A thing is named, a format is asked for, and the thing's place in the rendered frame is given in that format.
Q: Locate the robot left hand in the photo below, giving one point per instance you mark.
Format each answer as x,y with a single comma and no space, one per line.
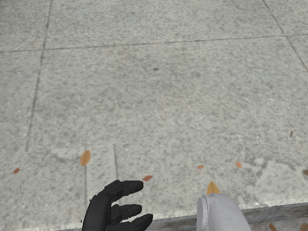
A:
102,216

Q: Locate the right robot thigh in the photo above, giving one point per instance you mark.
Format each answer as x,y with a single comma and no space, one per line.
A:
219,212

